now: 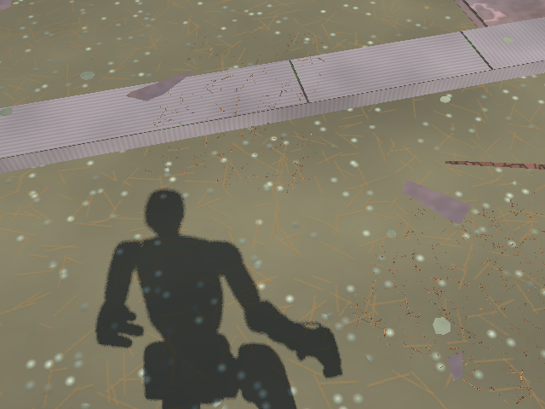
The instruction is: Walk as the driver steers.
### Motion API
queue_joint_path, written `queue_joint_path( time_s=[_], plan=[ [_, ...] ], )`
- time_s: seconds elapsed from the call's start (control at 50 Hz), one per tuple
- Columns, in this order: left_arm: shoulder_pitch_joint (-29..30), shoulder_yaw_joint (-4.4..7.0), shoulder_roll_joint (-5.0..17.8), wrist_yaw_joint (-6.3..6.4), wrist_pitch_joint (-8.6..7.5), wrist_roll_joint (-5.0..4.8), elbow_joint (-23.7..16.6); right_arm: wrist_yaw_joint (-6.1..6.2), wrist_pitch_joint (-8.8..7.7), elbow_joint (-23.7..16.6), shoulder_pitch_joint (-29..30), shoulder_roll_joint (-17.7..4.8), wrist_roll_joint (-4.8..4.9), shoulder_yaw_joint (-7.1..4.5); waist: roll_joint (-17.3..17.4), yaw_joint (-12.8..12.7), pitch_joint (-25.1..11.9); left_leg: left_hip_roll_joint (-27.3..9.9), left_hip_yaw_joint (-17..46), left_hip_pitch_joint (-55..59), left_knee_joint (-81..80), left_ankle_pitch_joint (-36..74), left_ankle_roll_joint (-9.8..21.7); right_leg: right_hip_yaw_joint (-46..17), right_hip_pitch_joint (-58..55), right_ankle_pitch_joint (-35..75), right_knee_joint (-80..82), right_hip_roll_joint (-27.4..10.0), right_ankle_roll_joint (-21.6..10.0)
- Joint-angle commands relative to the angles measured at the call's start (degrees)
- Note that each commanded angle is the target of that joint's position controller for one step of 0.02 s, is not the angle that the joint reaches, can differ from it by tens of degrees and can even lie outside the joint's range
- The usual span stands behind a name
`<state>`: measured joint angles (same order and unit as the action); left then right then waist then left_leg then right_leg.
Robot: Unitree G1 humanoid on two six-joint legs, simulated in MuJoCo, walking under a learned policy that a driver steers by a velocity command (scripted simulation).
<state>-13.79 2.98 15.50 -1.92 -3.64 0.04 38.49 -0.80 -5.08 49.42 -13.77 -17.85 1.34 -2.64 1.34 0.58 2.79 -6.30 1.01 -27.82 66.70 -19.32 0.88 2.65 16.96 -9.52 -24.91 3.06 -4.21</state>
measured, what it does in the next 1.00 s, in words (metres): walks ahead: left foot, then right foot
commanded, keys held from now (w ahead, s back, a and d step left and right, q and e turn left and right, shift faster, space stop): w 0.90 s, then w+q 0.10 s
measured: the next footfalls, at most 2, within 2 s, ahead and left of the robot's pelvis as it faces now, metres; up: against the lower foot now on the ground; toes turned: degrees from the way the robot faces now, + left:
left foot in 0.36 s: +0.39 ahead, +0.16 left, +0.00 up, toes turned +2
right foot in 0.92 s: +0.70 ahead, -0.08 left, +0.00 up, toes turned -1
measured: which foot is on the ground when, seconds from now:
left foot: up 0.00-0.34, down 0.36-0.92, up 0.94-1.00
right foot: down 0.00-0.36, up 0.38-0.90, down 0.92-1.00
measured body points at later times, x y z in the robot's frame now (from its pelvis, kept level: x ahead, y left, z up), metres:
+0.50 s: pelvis +0.29 +0.07 +0.00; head +0.32 +0.08 +0.44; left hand +0.36 +0.35 -0.13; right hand +0.41 -0.20 -0.11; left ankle +0.35 +0.15 -0.74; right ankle +0.19 -0.08 -0.65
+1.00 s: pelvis +0.57 +0.02 -0.01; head +0.61 +0.01 +0.44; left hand +0.75 +0.28 -0.10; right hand +0.60 -0.26 -0.15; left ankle +0.41 +0.15 -0.66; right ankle +0.66 -0.07 -0.74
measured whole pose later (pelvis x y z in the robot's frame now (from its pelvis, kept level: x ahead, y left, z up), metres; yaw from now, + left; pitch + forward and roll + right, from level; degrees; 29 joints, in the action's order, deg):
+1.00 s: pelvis +0.57 +0.02 -0.01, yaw +2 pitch +2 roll +0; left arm -6.1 2.6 14.9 -1.6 -5.3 0.0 41.5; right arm -0.2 -3.6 51.8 -19.9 -17.1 1.8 -2.4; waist 1.1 2.1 2.0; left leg 0.4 2.9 -14.6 61.6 -27.0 2.0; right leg 3.6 24.6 -9.2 -31.4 0.4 -3.2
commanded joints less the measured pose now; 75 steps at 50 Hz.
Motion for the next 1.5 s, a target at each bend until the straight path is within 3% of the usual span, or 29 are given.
queue_joint_path(
  time_s=[0.02, 0.16, 0.26, 0.32, 0.36, 0.38, 0.4, 0.42, 0.44, 0.48, 0.56, 0.7, 0.8, 0.86, 0.9, 0.92, 0.94, 0.96, 0.98, 1.02, 1.06, 1.14, 1.24, 1.34, 1.4, 1.44, 1.46, 1.48, 1.5],
  plan=[
    [0.4, 2.09, 6.9, 0.21, -2.2, -0.22, -2.4, 0.24, 0.87, -2.6, -3.2, -3.5, -0.52, -0.96, -5.0, 1.4, -4.8, -3.2, 2.2, -6.8, -2.8, 5.0, -1.1, -15.2, -7.5, 12.7, 15.6, -15.8, -11.3],
    [-3.9, 2.67, 9.3, 1.69, -1.9, -0.4, 1.5, -0.68, 0.15, -6.6, 10.7, -1.7, -1.03, 0.03, -4.0, -2.6, 0.7, -0.5, -0.1, -8.5, -27.4, 25.9, -2.3, -6.6, -7.5, 9.8, 18.3, -12.8, -8.3],
    [-8.2, 3.27, 10.8, 2.03, -0.89, -1.22, 5.0, -2.09, -0.46, -9.6, 16.9, -2.8, -0.59, 0.05, -4.4, -4.3, 2.1, 1.3, 0.3, -9.8, -35.5, 22.7, 0.1, -7.8, -16.7, 10.4, 14.4, -16.9, -7.3],
    [-7.4, 3.57, 11.6, 2.51, 0.1, -1.27, 5.9, -2.45, -0.76, -9.4, 13.3, -4.7, -0.65, -0.71, -6.2, -1.6, -0.7, 3.6, -1.5, -4.0, -37.4, 15.8, 2.6, -7.9, -21.2, 22.9, 8.4, -17.8, -5.4],
    [-6.8, 2.65, 9.9, 2.89, 0.81, -0.64, 5.7, -1.6, -0.7, -5.3, -1.5, -9.1, -0.89, -3.04, -5.2, 5.5, -10.8, 5.0, -3.0, 18.3, -37.2, 17.2, 5.9, -3.7, -15.8, 32.9, -10.5, -12.6, -2.3],
    [-12.2, 1.0, 5.1, 2.75, 0.21, 0.11, 4.0, -1.08, -0.54, -4.4, -9.1, -14.7, -2.04, -4.32, 4.8, 5.1, -20.7, -9.3, 17.4, 40.9, -35.9, 14.6, 13.1, -1.2, 3.5, 13.9, -32.4, -6.5, 1.4],
    [-15.1, -0.01, 2.3, 2.4, -1.0, -0.31, 4.7, -1.54, -0.37, -3.5, -11.5, -13.8, -1.25, -4.05, 14.8, 4.4, -26.2, -15.7, 40.2, 50.4, -46.1, 2.7, 18.4, -7.4, 18.0, -24.1, -45.1, 1.4, 3.3],
    [-9.4, 1.32, 8.1, 1.98, -1.84, -1.79, 4.1, -1.46, -0.41, -3.8, -9.6, -9.5, -0.37, -2.77, 9.5, 6.0, -19.8, -14.3, 37.5, 47.0, -49.0, -5.0, 15.7, -11.2, 25.0, -23.4, -50.4, -1.9, 2.6],
    [-4.6, 1.57, 9.3, 1.86, -2.29, -2.5, 2.5, -1.26, -0.3, -4.5, -5.4, -7.9, -0.46, -2.29, 6.2, 5.0, -12.3, -12.8, 29.7, 39.0, -50.1, -3.6, 13.5, -8.9, 27.3, -17.9, -49.4, -5.1, 1.9],
    [-1.6, 1.8, 8.6, 2.28, -2.05, -1.02, 2.1, -1.22, -0.32, -5.6, 0.6, -5.0, -1.71, -1.4, 2.4, 1.6, -5.3, -8.8, 19.8, 24.4, -53.2, 6.4, 12.1, -7.4, 22.6, -9.4, -43.1, -9.6, 1.9],
    [-3.8, 1.4, 5.5, 2.56, -0.07, -0.57, 2.8, -1.05, -1.38, -4.6, 1.2, -5.2, -1.56, -1.48, 3.3, -1.4, -3.8, -6.5, 11.4, 17.2, -58.3, 16.5, 13.3, -6.7, 18.4, -3.9, -37.1, -11.5, 3.8],
    [9.3, 0.27, 2.8, 1.67, -1.08, -0.49, -0.3, 0.45, -0.4, -2.1, -4.3, -7.4, -0.75, -1.89, 1.6, 2.8, -0.5, -3.3, 2.4, 20.8, -59.8, 22.2, 10.5, -3.6, 19.9, 15.2, -13.5, -9.6, 5.2],
    [16.5, 0.07, 3.2, -0.12, -1.93, -1.09, -2.9, 0.73, 1.23, 0.3, -8.9, -8.3, -0.32, -2.24, 1.9, 4.9, 1.7, -7.2, 3.6, 29.6, -56.4, 23.4, 10.4, -3.1, 21.8, 12.7, -5.6, -7.6, 3.6],
    [13.7, 0.74, 5.2, -0.76, -2.21, -0.94, -2.7, 1.23, 2.06, 0.6, -7.8, -9.4, -0.09, -2.77, 3.4, 1.9, -0.4, -8.8, 3.9, 33.8, -50.9, 34.4, 8.9, -2.4, 16.8, 6.1, -3.5, -5.8, 1.1],
    [0.4, 2.88, 9.1, -0.14, -2.17, -0.58, 1.3, 1.49, 2.6, 0.1, -5.9, -8.7, -0.28, -2.43, 2.8, -5.3, -9.1, -4.7, 0.4, 30.2, -35.2, 47.7, 6.4, 0.1, -3.1, 7.4, -1.8, -3.2, -2.0],
    [-9.7, 4.02, 13.1, 0.59, -1.96, 0.2, 3.0, 1.5, 2.41, -1.3, -6.7, -5.6, -1.5, -1.09, -3.1, -8.6, -17.9, -1.4, -1.1, 17.4, -17.8, 32.0, 4.5, -11.1, -22.1, 9.5, -4.6, -13.5, -5.7],
    [-11.4, 4.72, 17.0, 0.52, -1.79, 0.31, 4.0, 0.87, 1.04, -2.0, -14.6, 1.7, -1.2, 1.06, -18.2, -4.2, -24.8, 9.8, -0.3, -6.2, 1.8, -10.0, 1.0, -38.5, -40.9, -1.3, 1.0, -26.7, -15.1],
    [-11.6, 3.31, 10.7, 0.65, -1.71, -0.28, 3.5, 0.52, -0.05, -1.1, -10.6, -5.0, 0.28, -0.39, -12.2, -7.6, -23.7, 7.5, 7.2, -12.8, 8.1, -14.1, 1.4, -42.0, -39.6, -9.4, 5.6, -26.2, -13.8],
    [-7.7, 2.54, 8.8, 0.98, -1.8, -0.19, 3.3, 0.34, -0.62, -3.0, -4.9, -7.8, 1.69, -1.35, -9.5, -7.4, -14.4, 4.8, 6.5, -16.1, 8.6, -9.2, 2.0, -32.6, -32.0, -7.5, 7.0, -24.5, -11.0],
    [-1.1, 1.69, 5.9, 1.01, -2.08, 0.27, 3.2, 0.73, -0.34, -3.6, -1.0, -6.6, 0.61, -1.6, -4.9, -3.9, -6.4, 0.3, 5.0, -12.4, 2.8, -0.8, 1.3, -20.8, -17.6, 1.0, 10.7, -20.2, -8.4],
    [1.5, 1.42, 4.4, 0.81, -2.95, 0.8, 3.6, 0.81, 1.38, -2.7, -4.1, -4.6, 0.62, -1.75, -6.7, -1.0, -4.7, -1.4, 5.5, -6.6, 0.1, 3.0, 0.6, -14.2, -10.8, 4.5, 14.7, -18.1, -7.5],
    [1.8, 2.19, 6.2, 1.29, -3.83, 1.02, 5.8, 1.11, 3.2, -4.1, -1.9, -2.3, 0.19, -1.7, -4.8, 0.1, -1.3, -1.7, 6.1, -10.2, -5.8, 9.8, -1.0, -5.0, -8.2, 12.0, 18.1, -17.6, -7.5],
    [0.6, 2.59, 8.0, 2.4, -3.15, 0.67, 7.4, -0.43, 2.43, -7.0, 6.3, -0.6, -0.23, -1.07, -3.7, -2.7, 0.8, -0.5, 1.4, -9.2, -22.8, 23.7, -0.8, 4.4, -10.5, 13.9, 19.2, -15.5, -5.2],
    [-3.9, 3.4, 10.0, 2.75, -1.05, -0.59, 9.9, -2.16, 2.32, -11.6, 13.7, -0.4, -0.14, -0.77, -3.1, -5.1, 2.8, 0.7, -2.1, -13.1, -30.2, 19.2, 1.6, 7.0, -21.9, 20.2, 15.1, -19.2, -4.4],
    [-2.2, 4.05, 12.1, 3.29, 0.35, -1.09, 9.5, -2.8, 2.69, -12.8, 10.9, -2.7, -0.04, -1.97, -5.9, -1.7, -0.8, 5.2, -6.4, -5.9, -30.7, 10.6, 4.7, 9.2, -25.3, 44.4, 5.5, -19.7, -2.5],
    [-0.3, 4.07, 12.7, 3.7, 1.22, -1.45, 9.0, -2.25, 3.0, -10.0, -2.5, -7.0, 0.23, -4.59, -5.7, 6.2, -8.1, 9.8, -8.0, 12.4, -34.4, 10.8, 8.2, 11.1, -20.6, 51.3, -13.2, -17.4, -0.2],
    [-0.7, 3.25, 10.9, 3.91, 0.78, -0.47, 8.0, -1.0, 3.54, -7.8, -11.5, -11.7, 0.1, -6.63, -0.5, 9.9, -13.3, 5.2, 1.6, 30.0, -36.1, 11.9, 11.2, 11.1, -7.0, 35.0, -30.2, -14.9, 2.4],
    [-6.4, 0.5, 1.9, 2.81, -0.92, 1.32, 5.1, -0.61, 3.16, -8.1, -9.7, -17.3, 0.44, -7.39, 14.5, 2.3, -17.4, -9.1, 33.8, 48.9, -40.6, 3.4, 22.0, 6.0, 19.9, -21.0, -49.9, -2.5, 5.9],
    [-0.6, 0.79, 6.0, 1.83, -3.47, -0.71, 4.5, -0.84, 2.29, -9.9, -11.3, -12.7, -0.17, -5.88, 7.6, 6.3, -23.7, -12.5, 46.2, 52.3, -48.7, -2.2, 23.8, -7.4, 26.8, -24.9, -55.9, -1.3, 4.9]
  ],
)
